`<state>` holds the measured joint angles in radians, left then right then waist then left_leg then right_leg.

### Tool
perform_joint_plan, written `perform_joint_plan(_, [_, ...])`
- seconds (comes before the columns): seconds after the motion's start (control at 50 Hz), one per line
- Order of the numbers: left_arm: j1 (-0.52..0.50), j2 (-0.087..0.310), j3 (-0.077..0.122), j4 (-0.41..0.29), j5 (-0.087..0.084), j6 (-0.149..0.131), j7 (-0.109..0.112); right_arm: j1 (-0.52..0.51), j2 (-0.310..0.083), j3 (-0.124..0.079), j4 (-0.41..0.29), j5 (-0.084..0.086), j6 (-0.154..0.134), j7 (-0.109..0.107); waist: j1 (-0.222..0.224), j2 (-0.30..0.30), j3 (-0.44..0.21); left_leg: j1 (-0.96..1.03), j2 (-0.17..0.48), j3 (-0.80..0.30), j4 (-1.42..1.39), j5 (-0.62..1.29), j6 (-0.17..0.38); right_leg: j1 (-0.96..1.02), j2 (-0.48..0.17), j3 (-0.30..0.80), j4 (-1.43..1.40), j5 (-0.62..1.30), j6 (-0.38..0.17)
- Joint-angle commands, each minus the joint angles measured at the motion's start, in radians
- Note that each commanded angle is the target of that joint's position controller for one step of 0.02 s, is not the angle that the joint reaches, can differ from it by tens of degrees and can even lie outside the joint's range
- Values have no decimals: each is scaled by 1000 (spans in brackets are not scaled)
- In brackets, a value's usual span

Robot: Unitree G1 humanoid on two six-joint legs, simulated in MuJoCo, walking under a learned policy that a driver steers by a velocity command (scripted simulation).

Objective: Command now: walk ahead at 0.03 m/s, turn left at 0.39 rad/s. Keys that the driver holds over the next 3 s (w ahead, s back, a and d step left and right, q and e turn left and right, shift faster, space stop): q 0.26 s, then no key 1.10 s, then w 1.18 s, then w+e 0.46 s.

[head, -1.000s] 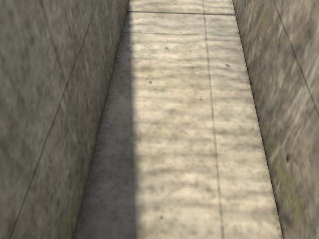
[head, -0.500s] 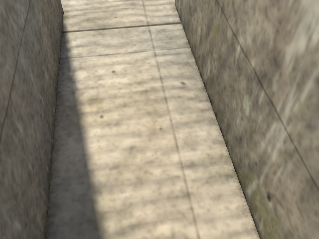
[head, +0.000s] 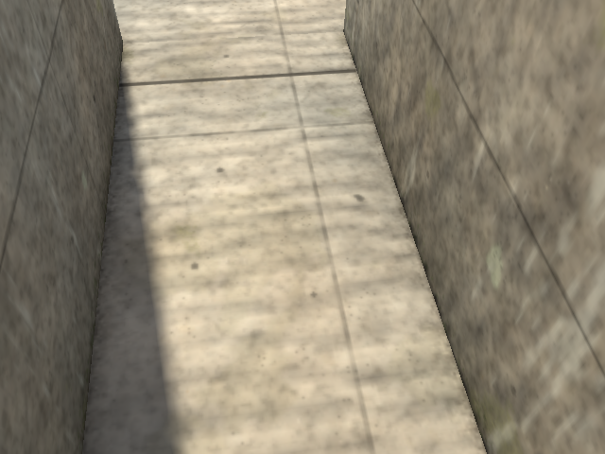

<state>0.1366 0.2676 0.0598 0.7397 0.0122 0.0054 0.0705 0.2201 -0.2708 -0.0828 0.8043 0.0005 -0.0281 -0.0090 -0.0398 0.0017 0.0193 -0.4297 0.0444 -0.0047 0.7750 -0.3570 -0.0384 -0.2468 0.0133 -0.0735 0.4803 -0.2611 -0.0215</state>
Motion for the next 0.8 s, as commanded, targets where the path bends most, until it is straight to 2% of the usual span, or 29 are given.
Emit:
perform_joint_plan(0.02, [-28, 152, 48, -63, -26, 1, 5, 76, -79, -24, -38, 3, -36, 16, -21, -116, -90, 81, -35, 73, -233, 153, 43, 119, -238, 128, -3, 414, -96])
perform_joint_plan(0.04, [34, 111, 38, -49, -29, 4, 4, 127, -120, -39, -19, -13, -43, 13, -4, -26, -90, 169, -45, 26, -337, 322, 59, 86, -176, 77, 96, 303, -40])
perform_joint_plan(0.06, [76, 78, 32, -79, 0, 2, 6, 145, -243, -75, -40, -22, -49, -3, 38, 211, -106, 296, 167, -317, -328, 788, 127, -108, -73, -10, 359, -40, 59])
perform_joint_plan(0.08, [18, 62, 28, -111, 24, -5, 4, 154, -285, -82, -61, -29, -44, 9, 6, 310, -88, 401, 320, -567, -371, 968, 322, -375, 70, 56, 611, -455, 112])
perform_joint_plan(0.1, [36, 82, 38, -93, 5, -12, 6, 181, -244, -72, -74, -30, -56, 11, -17, 184, -168, 420, 306, -568, -374, 850, 346, -392, 38, 174, 782, -447, 112])
perform_joint_plan(0.12, [30, 98, 48, -91, -10, -9, 6, 117, -207, -63, -81, -7, -54, 2, 5, 140, -141, 432, 244, -476, -357, 753, 306, -445, 17, 181, 846, -363, 112])
perform_joint_plan(0.14, [-10, 106, 55, -86, 0, -8, 5, 80, -205, -57, -101, -7, -43, -7, 8, 70, -124, 425, 214, -423, -344, 741, 262, -490, 0, 180, 852, -284, 106])
perform_joint_plan(0.16, [-31, 116, 62, -91, 9, -1, 6, 45, -194, -52, -119, 2, -29, -19, 16, 67, -118, 394, 196, -390, -351, 750, 241, -472, -17, 193, 823, -221, 107])
perform_joint_plan(0.18, [-29, 109, 66, -95, 11, 6, 3, 28, -189, -47, -134, 2, -17, -26, 30, 81, -118, 346, 172, -365, -357, 779, 230, -418, -13, 190, 815, -181, 110])
perform_joint_plan(0.22, [-11, 98, 69, -83, -1, 11, -5, 38, -178, -40, -150, -13, 1, -36, 27, 120, -133, 335, 137, -327, -361, 769, 242, -380, 2, 172, 810, -131, 133])
perform_joint_plan(0.26, [-44, 79, 66, -90, -10, 15, -14, 76, -177, -39, -151, -13, 16, -46, 13, 93, -140, 377, 131, -332, -381, 725, 252, -390, 8, 169, 718, -107, 135])
perform_joint_plan(0.3, [-42, 66, 62, -74, -9, 14, -16, 74, -176, -33, -159, -9, 20, -55, 18, 115, -121, 376, 142, -332, -397, 691, 267, -363, -2, 173, 610, -106, 139])
perform_joint_plan(0.36, [-42, 61, 58, -50, -5, 7, -14, 59, -175, -32, -169, -9, 22, -53, 20, 139, -88, 332, 132, -336, -413, 578, 257, -286, -15, 175, 447, -73, 141])
perform_joint_plan(0.38, [-54, 57, 54, -44, -12, 5, -18, 37, -177, -30, -171, -6, 23, -55, 21, 137, -82, 315, 120, -321, -410, 573, 243, -238, -17, 169, 359, -53, 138])
perform_joint_plan(0.42, [-40, 55, 52, -21, -13, 0, -24, 24, -181, -30, -172, -7, 24, -51, 16, 164, -73, 264, 102, -305, -420, 559, 234, -125, -3, 138, 258, -32, 136])
perform_joint_plan(0.44, [-38, 66, 53, -6, -15, -1, -27, -2, -180, -29, -181, -15, 23, -50, 13, 153, -60, 248, 102, -311, -430, 523, 237, -96, -4, 131, 201, -13, 136])
perform_joint_plan(0.46, [-37, 64, 52, 1, -11, -4, -30, -7, -170, -26, -180, -14, 21, -48, 12, 158, -51, 239, 103, -326, -432, 494, 237, -60, -4, 125, 144, -2, 130])
perform_joint_plan(0.48, [-20, 57, 52, 7, -20, -9, -33, -18, -157, -21, -174, -12, 23, -42, 27, 174, -30, 226, 99, -346, -424, 464, 229, -28, -6, 127, 71, 12, 115])
perform_joint_plan(0.52, [7, 49, 47, 32, -3, -19, -48, -13, -118, -8, -161, 4, 23, -38, 63, 125, -20, 214, 82, -348, -410, 465, 183, 86, -12, 127, -151, 215, 76])
perform_joint_plan(0.54, [27, 70, 50, 44, 12, -22, -51, 17, -101, -5, -148, -7, 15, -36, 58, 88, -44, 204, 58, -328, -393, 419, 144, 161, -54, 157, -170, 328, 62])
perform_joint_plan(0.56, [40, 138, 69, 43, 20, -27, -54, 80, -81, -4, -153, -29, 8, -29, 5, -8, -98, 186, -15, -271, -357, 292, 100, 235, -129, 211, -84, 548, 26])
perform_joint_plan(0.58, [7, 110, 59, 66, 22, -35, -66, 109, -74, 3, -129, -38, 4, -33, -25, -76, -124, 233, -35, -232, -401, 189, 63, 193, -122, 208, -70, 468, -11])
perform_joint_plan(0.6, [-1, 82, 60, 73, 17, -38, -73, 60, -99, 4, -128, -40, 5, -38, 10, -60, -88, 236, -44, -217, -386, 174, 52, 152, -87, 203, -89, 338, 0])
perform_joint_plan(0.62, [1, 77, 59, 85, 18, -43, -74, 19, -104, 4, -130, -35, 9, -43, 27, -46, -75, 236, -43, -210, -372, 200, 51, 131, -75, 196, -104, 271, 17])
perform_joint_plan(0.66, [10, 76, 55, 105, 12, -48, -69, 14, -86, 11, -125, -29, 17, -48, 25, -57, -46, 228, -37, -208, -367, 227, 53, 112, -65, 194, -117, 203, 28])
perform_joint_plan(0.68, [9, 86, 56, 110, 14, -52, -71, 8, -96, 11, -123, -30, 20, -48, 27, -58, -47, 227, -41, -208, -357, 229, 56, 112, -64, 197, -113, 202, 25])
perform_joint_plan(0.7, [-4, 93, 56, 112, 3, -57, -65, -16, -84, 21, -133, -29, 19, -41, 22, -68, -55, 226, -39, -213, -355, 245, 60, 115, -62, 204, -107, 217, 23])
perform_joint_plan(0.72, [5, 89, 55, 118, 9, -61, -62, -14, -78, 24, -129, -20, 18, -39, 26, -46, -62, 224, -39, -207, -348, 257, 57, 125, -63, 198, -102, 216, 19])
perform_joint_plan(0.8, [17, 76, 46, 140, 5, -58, -54, 19, -64, 34, -96, -16, 15, -42, 36, -38, -48, 209, -40, -201, -339, 272, 43, 135, -55, 200, -86, 235, 13])
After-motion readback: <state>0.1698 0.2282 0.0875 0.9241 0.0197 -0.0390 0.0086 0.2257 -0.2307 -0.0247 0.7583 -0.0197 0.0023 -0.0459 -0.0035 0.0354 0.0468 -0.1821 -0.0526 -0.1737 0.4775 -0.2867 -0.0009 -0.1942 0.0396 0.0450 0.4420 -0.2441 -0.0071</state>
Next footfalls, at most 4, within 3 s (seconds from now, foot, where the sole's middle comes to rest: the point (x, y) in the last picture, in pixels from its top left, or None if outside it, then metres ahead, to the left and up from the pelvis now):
0.04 left None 0.07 0.12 -0.77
0.54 right None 0.13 -0.10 -0.77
2.02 right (333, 449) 0.49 -0.07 -0.77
2.50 left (206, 353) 0.72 0.21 -0.77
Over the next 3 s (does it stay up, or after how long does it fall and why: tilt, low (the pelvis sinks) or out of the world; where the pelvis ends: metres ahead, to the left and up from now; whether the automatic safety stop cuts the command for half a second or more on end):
stays up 0.90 0.09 -0.02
